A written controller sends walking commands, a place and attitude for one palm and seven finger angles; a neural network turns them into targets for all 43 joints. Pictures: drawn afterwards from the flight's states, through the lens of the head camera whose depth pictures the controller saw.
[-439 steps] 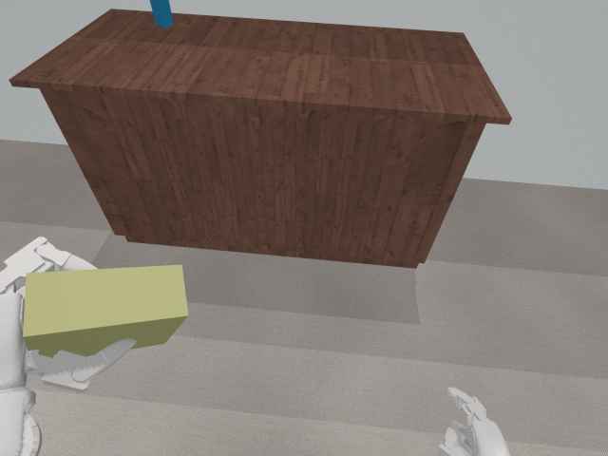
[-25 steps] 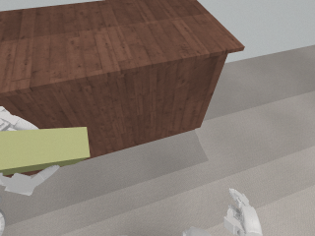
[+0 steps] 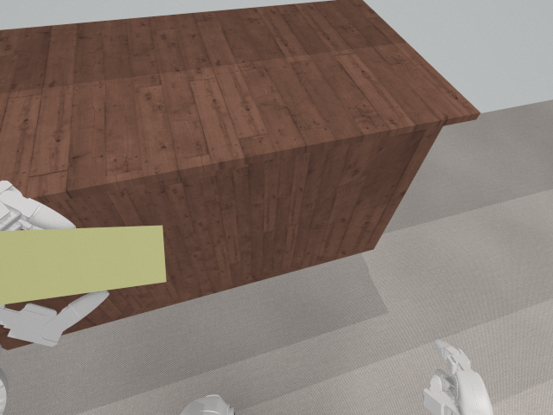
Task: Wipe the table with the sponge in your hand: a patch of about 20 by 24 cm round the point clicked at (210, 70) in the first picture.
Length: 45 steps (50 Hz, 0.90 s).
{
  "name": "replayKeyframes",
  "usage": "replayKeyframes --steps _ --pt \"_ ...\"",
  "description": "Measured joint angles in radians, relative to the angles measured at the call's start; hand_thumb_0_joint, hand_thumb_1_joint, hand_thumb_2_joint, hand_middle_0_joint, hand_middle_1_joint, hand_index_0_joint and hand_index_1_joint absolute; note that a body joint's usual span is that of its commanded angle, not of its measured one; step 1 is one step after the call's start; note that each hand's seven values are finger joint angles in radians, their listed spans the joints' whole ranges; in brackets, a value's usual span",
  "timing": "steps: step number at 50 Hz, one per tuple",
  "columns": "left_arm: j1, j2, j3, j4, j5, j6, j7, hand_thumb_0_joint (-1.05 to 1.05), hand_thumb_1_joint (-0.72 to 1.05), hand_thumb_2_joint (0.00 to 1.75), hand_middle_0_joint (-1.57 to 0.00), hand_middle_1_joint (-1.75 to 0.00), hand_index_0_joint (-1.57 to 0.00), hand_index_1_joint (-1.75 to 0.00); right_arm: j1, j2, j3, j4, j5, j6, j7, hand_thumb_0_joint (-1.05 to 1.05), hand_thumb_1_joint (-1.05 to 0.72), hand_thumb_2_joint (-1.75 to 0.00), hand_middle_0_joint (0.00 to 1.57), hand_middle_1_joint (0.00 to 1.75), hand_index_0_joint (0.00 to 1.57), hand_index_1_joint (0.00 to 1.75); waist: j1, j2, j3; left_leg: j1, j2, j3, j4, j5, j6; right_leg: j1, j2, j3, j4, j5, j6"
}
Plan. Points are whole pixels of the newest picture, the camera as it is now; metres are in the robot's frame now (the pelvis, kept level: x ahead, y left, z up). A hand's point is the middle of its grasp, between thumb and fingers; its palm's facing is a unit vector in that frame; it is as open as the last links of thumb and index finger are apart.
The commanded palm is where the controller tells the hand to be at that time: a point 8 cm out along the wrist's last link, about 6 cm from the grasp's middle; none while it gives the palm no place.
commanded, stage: take the last steps up to it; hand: left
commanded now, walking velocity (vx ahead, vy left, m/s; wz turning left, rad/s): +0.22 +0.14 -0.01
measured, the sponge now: (103, 262) +0.23 +0.20 +0.16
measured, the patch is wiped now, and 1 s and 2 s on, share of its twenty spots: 0.00 0.00 0.00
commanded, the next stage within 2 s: come to a stop and stand still in 0.46 s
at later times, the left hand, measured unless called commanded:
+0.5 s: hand (48, 196) +0.29 +0.27 +0.18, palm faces +0.38 -0.80 -0.46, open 9.7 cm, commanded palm +0.23 +0.32 +0.20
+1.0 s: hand (35, 193) +0.29 +0.28 +0.19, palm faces +0.36 -0.81 -0.47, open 9.7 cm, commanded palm +0.24 +0.32 +0.20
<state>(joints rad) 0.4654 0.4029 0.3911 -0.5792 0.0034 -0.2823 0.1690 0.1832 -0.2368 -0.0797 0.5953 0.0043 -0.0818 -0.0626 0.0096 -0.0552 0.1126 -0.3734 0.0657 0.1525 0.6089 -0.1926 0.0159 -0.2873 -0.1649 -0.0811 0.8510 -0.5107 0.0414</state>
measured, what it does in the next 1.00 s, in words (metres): steps on the spot: right foot, then left foot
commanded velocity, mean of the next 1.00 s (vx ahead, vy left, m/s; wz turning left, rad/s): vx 0.06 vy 0.01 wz -0.01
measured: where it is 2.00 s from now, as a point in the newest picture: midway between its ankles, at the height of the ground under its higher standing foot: outside the picture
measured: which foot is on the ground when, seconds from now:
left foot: down 0.00-0.28, up 0.30-0.58, down 0.60-0.98, up 1.00-1.00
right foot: up 0.00-0.24, down 0.26-0.60, up 0.62-0.92, down 0.94-1.00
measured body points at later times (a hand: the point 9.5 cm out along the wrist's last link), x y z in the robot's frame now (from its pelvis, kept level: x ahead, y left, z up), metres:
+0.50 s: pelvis +0.07 +0.04 +0.02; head +0.12 +0.02 +0.47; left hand +0.27 +0.31 +0.21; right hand +0.23 -0.21 -0.08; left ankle +0.11 +0.18 -0.67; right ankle +0.05 -0.06 -0.72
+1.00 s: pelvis +0.07 +0.05 +0.01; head +0.10 +0.04 +0.46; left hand +0.27 +0.32 +0.21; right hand +0.25 -0.14 -0.09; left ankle +0.14 +0.19 -0.71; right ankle +0.09 -0.03 -0.72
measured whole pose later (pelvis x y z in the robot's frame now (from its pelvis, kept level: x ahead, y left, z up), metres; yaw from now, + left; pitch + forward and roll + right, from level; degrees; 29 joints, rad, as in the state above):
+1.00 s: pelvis +0.07 +0.05 +0.01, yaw -2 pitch -2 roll +0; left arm 0.47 0.37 0.36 -0.53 -0.04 -0.17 0.13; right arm 0.18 -0.14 0.05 0.58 0.00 -0.08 -0.02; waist 0.02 0.05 0.11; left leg -0.34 0.12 0.12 0.60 -0.26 -0.03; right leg -0.25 0.02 -0.14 0.55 -0.26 -0.05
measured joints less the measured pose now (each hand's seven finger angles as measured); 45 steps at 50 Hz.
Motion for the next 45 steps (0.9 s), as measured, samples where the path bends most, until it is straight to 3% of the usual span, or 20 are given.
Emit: replayKeyframes --steps 3,5,9,13,14,16,19,21,26,30,33,36,41,45 --pt "-0.061 0.025 0.027 0.071 -0.006 0.008 -0.007 -0.01 -0.46 1.00 -0.79 -1.34 -0.78 -1.34 -0.029 0.050 0.020 0.013 0.006 -0.007 0.005 0.01 -0.91 -0.90 0.20 0.30 0.20 0.30 -0.007 0.004 -0.015 -0.002 0.002 0.002 0.022 -0.051 0.009 -0.115 0.052 0.018 0.248 -0.045 -0.010" --pt "-0.058 0.017 0.037 0.075 -0.015 0.023 -0.010 -0.01 -0.46 1.00 -0.79 -1.34 -0.78 -1.34 -0.034 0.079 0.043 0.014 0.010 -0.017 0.016 0.01 -0.91 -0.90 0.20 0.30 0.20 0.30 -0.011 0.013 -0.029 0.010 0.004 0.007 -0.003 -0.049 0.011 -0.157 0.068 -0.007 0.258 -0.018 -0.008" --pt "0.000 -0.017 0.010 0.029 -0.027 0.032 -0.017 -0.01 -0.46 1.00 -0.79 -1.34 -0.78 -1.34 -0.014 0.110 0.085 0.006 0.008 -0.038 0.028 0.01 -0.91 -0.90 0.20 0.30 0.20 0.30 -0.010 0.045 -0.045 0.037 0.000 0.015 -0.045 -0.046 0.013 -0.140 0.088 -0.055 0.051 0.049 -0.007" --pt "0.037 -0.008 -0.015 0.027 -0.025 0.045 -0.024 -0.01 -0.46 1.00 -0.79 -1.34 -0.78 -1.34 0.012 0.114 0.111 0.011 0.004 -0.028 0.017 0.01 -0.90 -0.90 0.20 0.30 0.21 0.30 0.006 0.068 -0.057 0.047 -0.016 0.021 -0.016 -0.082 0.007 -0.038 0.109 -0.082 -0.207 0.132 -0.018" --pt "0.032 -0.011 -0.019 0.043 -0.020 0.047 -0.026 -0.01 -0.46 1.00 -0.79 -1.34 -0.78 -1.34 0.013 0.106 0.112 0.016 0.002 -0.019 0.014 0.01 -0.90 -0.90 0.21 0.30 0.21 0.30 0.008 0.087 -0.057 0.041 -0.011 0.014 0.013 -0.101 0.005 -0.025 0.116 -0.088 -0.229 0.188 -0.046" --pt "0.014 -0.023 -0.029 0.083 -0.019 0.055 -0.029 -0.01 -0.46 1.00 -0.79 -1.34 -0.78 -1.34 0.010 0.088 0.107 0.043 0.002 0.003 0.015 0.01 -0.90 -0.90 0.21 0.30 0.21 0.30 0.014 0.106 -0.060 0.008 -0.019 -0.017 0.132 -0.202 -0.007 -0.019 0.116 -0.093 -0.210 0.182 -0.084" --pt "-0.014 -0.052 -0.035 0.133 -0.024 0.067 -0.024 -0.01 -0.46 1.00 -0.79 -1.34 -0.78 -1.34 0.004 0.059 0.100 0.075 0.003 0.027 0.024 0.01 -0.90 -0.90 0.21 0.30 0.21 0.30 0.019 0.083 -0.054 -0.075 -0.053 -0.064 0.401 -0.247 -0.032 0.013 0.091 -0.079 -0.237 0.167 -0.087" --pt "-0.014 -0.067 -0.035 0.143 -0.017 0.062 -0.018 -0.01 -0.46 1.00 -0.79 -1.34 -0.78 -1.34 0.002 0.038 0.095 0.076 0.000 0.035 0.023 0.01 -0.90 -0.90 0.21 0.30 0.21 0.30 0.010 0.065 -0.047 -0.103 -0.046 -0.071 0.440 -0.234 -0.039 0.042 0.076 -0.074 -0.282 0.185 -0.071" --pt "0.028 -0.059 -0.041 0.073 -0.006 0.046 -0.012 -0.01 -0.46 1.00 -0.79 -1.34 -0.78 -1.34 0.001 0.000 0.063 0.026 -0.007 0.040 0.016 0.01 -0.91 -0.90 0.20 0.30 0.20 0.30 -0.012 0.017 -0.022 -0.052 -0.014 -0.038 0.147 -0.153 -0.035 0.080 0.041 -0.064 -0.327 0.196 -0.043" --pt "0.060 -0.029 -0.032 -0.007 -0.009 0.038 -0.008 -0.01 -0.46 1.00 -0.79 -1.34 -0.78 -1.34 0.009 -0.031 0.031 -0.024 -0.004 0.037 0.002 0.01 -0.91 -0.90 0.20 0.30 0.20 0.30 -0.015 0.024 -0.022 0.055 -0.006 -0.009 -0.097 0.018 -0.021 0.073 0.039 -0.055 -0.244 0.138 -0.007" --pt "0.006 0.020 0.000 0.018 -0.015 0.027 -0.007 -0.01 -0.46 1.00 -0.79 -1.34 -0.78 -1.34 -0.016 0.009 0.018 -0.022 -0.001 0.037 -0.008 0.01 -0.91 -0.90 0.20 0.30 0.20 0.30 -0.005 -0.011 -0.009 0.046 -0.013 0.010 -0.028 -0.022 -0.002 -0.006 0.054 0.019 -0.020 0.000 -0.013" --pt "-0.035 0.028 0.019 0.054 -0.021 0.050 -0.009 -0.01 -0.46 1.00 -0.79 -1.34 -0.78 -1.34 -0.030 0.053 0.047 -0.020 -0.003 0.029 0.012 0.01 -0.91 -0.90 0.20 0.30 0.20 0.30 -0.009 -0.006 -0.010 0.056 0.004 0.000 -0.039 -0.032 -0.004 -0.068 0.104 0.024 0.102 -0.002 -0.010" --pt "0.001 -0.016 -0.003 0.000 -0.035 0.084 -0.019 -0.01 -0.46 1.00 -0.79 -1.34 -0.78 -1.34 -0.014 0.107 0.103 -0.044 -0.009 -0.006 0.050 0.01 -0.91 -0.90 0.20 0.30 0.20 0.30 -0.001 0.022 -0.013 0.074 0.034 0.000 -0.085 -0.002 -0.011 -0.066 0.141 -0.020 -0.039 0.069 -0.004" --pt "0.027 -0.019 -0.026 -0.015 -0.041 0.092 -0.029 -0.01 -0.46 1.00 -0.79 -1.34 -0.78 -1.34 -0.001 0.123 0.129 -0.049 -0.011 -0.018 0.053 0.01 -0.90 -0.90 0.20 0.30 0.21 0.30 0.010 0.050 -0.010 0.066 0.044 -0.003 -0.087 0.010 -0.023 -0.008 0.157 -0.036 -0.197 0.111 0.000"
